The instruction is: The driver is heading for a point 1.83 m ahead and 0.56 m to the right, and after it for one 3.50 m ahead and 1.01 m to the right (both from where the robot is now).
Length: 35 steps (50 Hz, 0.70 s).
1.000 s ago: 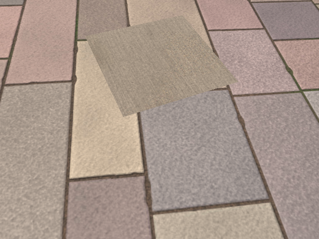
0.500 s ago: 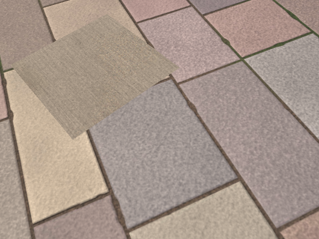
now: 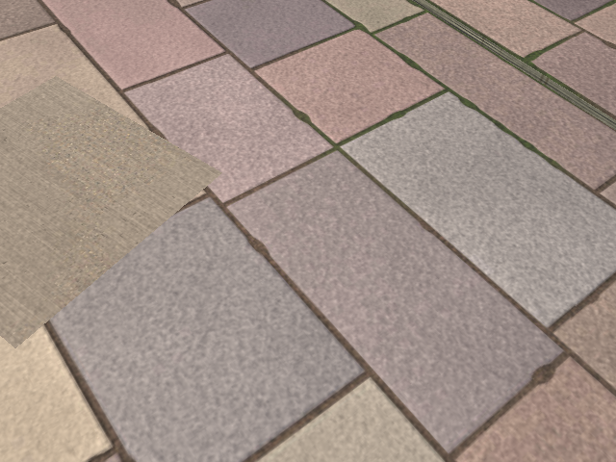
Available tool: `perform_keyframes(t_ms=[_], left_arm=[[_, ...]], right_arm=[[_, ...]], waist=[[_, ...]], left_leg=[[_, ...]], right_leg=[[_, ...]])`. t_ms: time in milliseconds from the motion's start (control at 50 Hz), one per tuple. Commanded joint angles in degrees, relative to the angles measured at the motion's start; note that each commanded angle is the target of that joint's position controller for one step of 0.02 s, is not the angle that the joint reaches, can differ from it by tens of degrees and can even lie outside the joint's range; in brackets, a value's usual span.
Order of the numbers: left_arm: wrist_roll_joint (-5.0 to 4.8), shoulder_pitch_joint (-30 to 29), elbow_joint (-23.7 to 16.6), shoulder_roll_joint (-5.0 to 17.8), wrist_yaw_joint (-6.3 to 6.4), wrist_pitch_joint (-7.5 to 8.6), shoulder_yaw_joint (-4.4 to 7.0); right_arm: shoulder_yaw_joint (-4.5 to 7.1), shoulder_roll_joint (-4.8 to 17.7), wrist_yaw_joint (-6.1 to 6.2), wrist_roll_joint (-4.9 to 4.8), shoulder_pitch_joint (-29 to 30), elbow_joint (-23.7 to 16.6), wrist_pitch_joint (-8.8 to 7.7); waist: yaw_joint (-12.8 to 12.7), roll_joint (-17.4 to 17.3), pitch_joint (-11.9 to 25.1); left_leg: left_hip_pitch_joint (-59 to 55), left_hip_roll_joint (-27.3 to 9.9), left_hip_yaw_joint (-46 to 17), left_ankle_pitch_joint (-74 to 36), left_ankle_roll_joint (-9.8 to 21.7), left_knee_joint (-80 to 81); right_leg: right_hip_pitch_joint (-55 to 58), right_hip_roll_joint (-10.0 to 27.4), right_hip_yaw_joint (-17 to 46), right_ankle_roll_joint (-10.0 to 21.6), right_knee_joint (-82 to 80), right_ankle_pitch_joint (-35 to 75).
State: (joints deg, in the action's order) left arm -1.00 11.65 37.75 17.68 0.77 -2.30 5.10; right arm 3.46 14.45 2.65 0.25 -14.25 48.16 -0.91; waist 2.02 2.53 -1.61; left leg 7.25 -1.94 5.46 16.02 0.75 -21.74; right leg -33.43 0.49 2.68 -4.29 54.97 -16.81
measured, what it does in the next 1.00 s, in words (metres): steps on the spot, turning right: right foot, then left foot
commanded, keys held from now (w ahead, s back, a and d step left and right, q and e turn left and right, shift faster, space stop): e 0.58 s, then no key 0.42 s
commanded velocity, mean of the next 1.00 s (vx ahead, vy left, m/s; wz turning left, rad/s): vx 0.02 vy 0.00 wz -0.43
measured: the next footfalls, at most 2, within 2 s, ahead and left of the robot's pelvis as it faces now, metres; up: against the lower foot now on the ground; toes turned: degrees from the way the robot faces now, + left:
right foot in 0.18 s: +0.12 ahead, -0.15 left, +0.00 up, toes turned -8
left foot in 0.60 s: +0.17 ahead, +0.07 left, +0.00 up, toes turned -24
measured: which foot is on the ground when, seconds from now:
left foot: down 0.00-0.18, up 0.20-0.58, down 0.60-1.00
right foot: up 0.00-0.16, down 0.18-0.60, up 0.62-0.92, down 0.94-1.00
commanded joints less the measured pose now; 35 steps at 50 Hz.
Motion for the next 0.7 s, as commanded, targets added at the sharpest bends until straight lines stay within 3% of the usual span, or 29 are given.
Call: perform_keyframes(t_ms=[20, 120, 160, 180, 200, 220, 240, 260, 280, 300, 340, 420, 520, 580, 600, 620, 640, 660, 680, 700], left_arm=[[0.06, -7.44, -7.87, 1.08, -1.22, 0.76, -0.31], [-0.17, -5.82, -9.09, 3.43, -2.77, 0.39, 0.91], [0.18, 1.47, -7.12, 5.53, -2.43, 0.62, 2.47], [0.3, 6.42, -6.55, 9.93, -1.32, 0.73, 3.96], [1.26, 6.35, -8.18, 17.12, -0.32, 1.12, 4.74], [1.73, 7.97, -8.21, 12.8, -1.12, 2.16, 3.47], [1.49, 4.3, -8.21, 10.83, -1.45, 2.98, 2.61], [0.52, 1.51, -7.67, 9.02, -1.32, 3.23, 2.18], [0.08, -1.02, -7.99, 8.12, -1.03, 2.94, 1.83], [0.25, -3.07, -8.39, 8.34, -0.76, 2.68, 1.72], [1.11, -4.27, -8.73, 9.08, -0.28, 2.35, 1.92], [0.64, -3.7, -8.25, 9.9, 0.69, 1.81, 2.33], [0.59, -3.89, -8.36, 9.95, 0.42, 0.92, 2.31], [-0.22, -5.51, -8.71, 9.27, 0.55, 0.26, 1.98], [-0.1, -4.08, -8.54, 7.38, 0.76, 0.2, 1.37], [0.54, -1.57, -8.74, 3.81, 0.74, 0.3, 0.43], [0.64, -2.72, -9.98, 7.06, 0.83, 1.07, 1.41], [0.92, -0.92, -8.43, 10.44, 0.84, 1.34, 2.53], [0.48, 0.12, -6.63, 10.72, 0.78, 1.09, 2.93], [0.52, 1.13, -5.19, 9.16, 1.1, 0.56, 2.7]], right_arm=[[2.97, 11.86, 0.54, -0.37, 1.28, -3.78, 0.56], [3.79, 13.86, -0.77, -1.99, 2.83, -4.56, 0.75], [3.44, 12.43, -1.1, -2.63, 3.38, -4.6, 0.25], [2.87, 10.6, -1.43, -1.32, 0.82, -4.6, -0.39], [0.76, 5.1, -1.83, 2.17, 0.39, -8.2, -1.02], [1.62, 9.04, -2.13, 0.8, 3.44, -8.0, -1.26], [2.07, 10.68, -2.21, -0.99, 5.81, -8.82, -0.94], [2.09, 10.5, -1.87, -0.82, 6.01, -8.52, -0.59], [2.26, 10.74, -1.26, -0.01, 6.4, -8.21, -0.17], [2.44, 11.06, -1.06, 0.23, 6.02, -8.31, 0.27], [2.07, 9.41, -1.12, 0.26, 4.27, -7.92, 0.6], [1.24, 7.51, -1.04, 0.23, 5.94, -8.76, 0.75], [1.64, 8.22, -1.99, -0.4, 7.42, -10.34, 0.06], [2.14, 8.01, -2.67, -0.42, 3.75, -9.93, -0.87], [2.8, 10.2, -2.56, 0.26, 1.69, -9.64, -0.98], [3.58, 14.77, -2.2, 1.46, 2.66, -10.55, -0.6], [3.67, 15.22, -2.42, 3.04, 2.95, -10.44, -0.59], [2.8, 12.19, -2.19, 2.44, 5.45, -12.06, -0.9], [2.26, 10.1, -1.93, 1.55, 7.74, -12.31, -0.9], [2.02, 9.34, -1.8, 0.69, 9.03, -12.6, -0.8]], waist=[[1.85, -11.07, 1.92], [0.48, -11.23, 2.34], [-3.61, -8.17, 6.08], [-5.38, -1.01, 10.22], [-2.49, 15.06, 13.59], [-6.57, 8.88, 20.94], [-5.41, 5.85, 15.27], [-3.76, 3.07, 10.97], [-2.76, 1.37, 8.65], [-1.33, 2.2, 7.52], [-0.18, 3.59, 8.02], [-1.33, 4.75, 8.76], [-2.52, 6.68, 7.87], [-0.02, 6.71, 7.95], [-0.02, 4.04, 8.91], [-2.81, -9.38, 8.39], [-2.61, -20.07, 5.78], [-2.8, -14.63, 5.17], [-3.74, -11.13, 4.28], [-4.2, -9.38, 3.82]], left_leg=[[-5.01, -13.47, -4.45, -29.22, 9.77, 4.79], [-4.95, -15.62, -2.87, -32.73, 8.29, -1.13], [-2.38, -12.14, 1.36, -37.0, 4.91, -13.77], [7.73, -8.4, 3.66, -25.41, 0.33, -26.22], [28.57, 1.0, 3.0, 21.62, -4.52, -46.05], [29.38, 2.14, -9.13, 24.5, -4.53, -54.06], [31.52, 0.31, -9.95, 20.72, -3.92, -55.49], [31.63, -1.27, -9.89, 16.37, -3.32, -51.79], [30.53, -2.0, -10.0, 12.8, -3.27, -47.68], [26.89, -1.72, -9.62, 10.17, -3.46, -44.8], [22.96, 0.24, -8.48, 7.48, -4.27, -39.96], [20.03, 1.8, -9.27, 4.99, -5.41, -28.73], [16.14, 3.62, -9.8, 4.61, -4.31, -19.3], [8.18, 3.94, -8.55, -2.82, -2.21, -4.46], [2.49, -1.38, -11.78, -7.13, -0.23, -0.47], [-1.78, -13.88, -24.71, -13.28, 5.34, 3.28], [2.92, -21.54, -37.1, -18.96, 15.04, 5.87], [3.76, -20.84, -34.79, -19.01, 16.55, 5.37], [4.09, -17.09, -28.39, -18.82, 13.83, 3.86], [3.14, -13.75, -24.05, -18.06, 11.36, 2.81]], right_leg=[[-1.24, 1.9, -3.03, -0.03, -7.23, 1.69], [6.45, 0.51, -6.6, 4.05, -17.97, 1.1], [18.94, -2.94, -8.01, 7.47, -29.21, 9.98], [32.53, 1.98, 0.6, 10.82, -30.87, 29.05], [44.92, 19.68, 26.17, 23.2, -29.06, 51.81], [42.38, 22.71, 31.13, 28.76, -32.19, 44.62], [38.23, 20.11, 24.87, 26.27, -32.83, 39.78], [33.55, 16.08, 19.67, 22.18, -33.29, 33.31], [29.2, 13.56, 17.32, 19.57, -34.12, 28.21], [24.22, 11.71, 15.56, 18.68, -35.05, 26.99], [20.79, 9.91, 14.17, 18.67, -35.81, 26.94], [19.67, 8.77, 15.91, 18.4, -35.25, 19.18], [18.64, 8.18, 22.42, 17.13, -33.99, 11.4], [17.76, 5.73, 23.9, 14.18, -29.93, 12.54], [14.59, 3.38, 21.38, 11.16, -25.9, 7.21], [6.17, -3.85, 11.7, 7.18, -13.85, -7.39], [-0.1, -7.93, 5.84, 4.42, -1.39, -21.08], [-0.08, -5.6, 8.41, 2.96, 8.29, -18.95], [-0.18, -5.45, 8.15, 2.08, 11.93, -15.32], [-0.55, -5.31, 7.71, 1.09, 13.39, -12.74]])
